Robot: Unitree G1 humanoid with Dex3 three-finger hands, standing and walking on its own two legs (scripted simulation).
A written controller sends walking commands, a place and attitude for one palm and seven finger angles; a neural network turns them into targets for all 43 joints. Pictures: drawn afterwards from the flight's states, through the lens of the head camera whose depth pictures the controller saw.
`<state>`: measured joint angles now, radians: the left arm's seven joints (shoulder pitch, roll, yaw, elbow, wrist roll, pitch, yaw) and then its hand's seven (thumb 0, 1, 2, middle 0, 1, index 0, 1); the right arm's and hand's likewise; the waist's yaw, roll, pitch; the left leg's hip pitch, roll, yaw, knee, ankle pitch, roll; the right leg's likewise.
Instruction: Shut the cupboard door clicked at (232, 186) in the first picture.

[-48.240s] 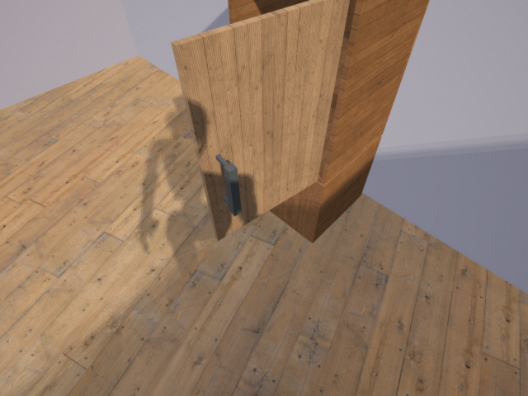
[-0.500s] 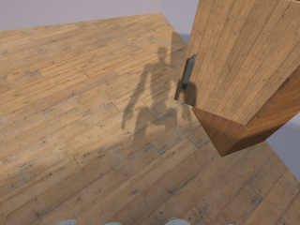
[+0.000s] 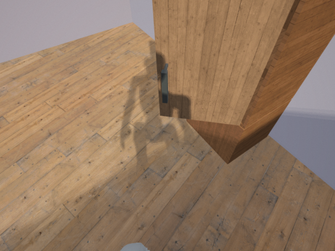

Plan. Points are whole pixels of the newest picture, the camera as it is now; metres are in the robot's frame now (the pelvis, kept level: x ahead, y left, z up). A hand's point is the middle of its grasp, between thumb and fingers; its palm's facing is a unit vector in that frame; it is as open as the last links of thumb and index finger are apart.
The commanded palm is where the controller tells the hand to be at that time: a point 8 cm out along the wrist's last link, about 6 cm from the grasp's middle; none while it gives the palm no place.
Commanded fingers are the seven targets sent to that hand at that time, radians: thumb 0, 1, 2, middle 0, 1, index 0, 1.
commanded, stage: take the last steps up to it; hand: left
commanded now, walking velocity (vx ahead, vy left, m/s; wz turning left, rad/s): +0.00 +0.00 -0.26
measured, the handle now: (165, 83) +0.74 +0.05 -0.10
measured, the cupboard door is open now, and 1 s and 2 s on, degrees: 46 46 46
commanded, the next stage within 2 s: come to a stop and stand still in 0.84 s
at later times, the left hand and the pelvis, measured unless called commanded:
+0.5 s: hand (118, 240) +0.17 +0.15 -0.17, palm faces -0.16 -0.97 -0.20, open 7.4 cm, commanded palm none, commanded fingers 0.00 0.90 0.90 -0.20 -0.30 -0.20 -0.30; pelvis +0.07 -0.03 -0.01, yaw -8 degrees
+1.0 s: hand (136, 218) +0.23 +0.11 -0.18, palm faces -0.08 -0.99 -0.13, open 7.4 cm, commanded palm none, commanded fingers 0.00 0.90 0.90 -0.20 -0.30 -0.20 -0.30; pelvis +0.22 -0.05 +0.00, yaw -7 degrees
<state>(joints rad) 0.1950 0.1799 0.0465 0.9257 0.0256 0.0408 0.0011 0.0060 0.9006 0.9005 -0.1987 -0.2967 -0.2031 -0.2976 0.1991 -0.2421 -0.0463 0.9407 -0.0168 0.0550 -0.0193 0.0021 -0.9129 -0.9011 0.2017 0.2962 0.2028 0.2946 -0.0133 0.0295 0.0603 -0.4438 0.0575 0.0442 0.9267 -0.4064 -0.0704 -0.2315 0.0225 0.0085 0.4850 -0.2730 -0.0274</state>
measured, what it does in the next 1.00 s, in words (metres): walks ahead: left foot, then right foot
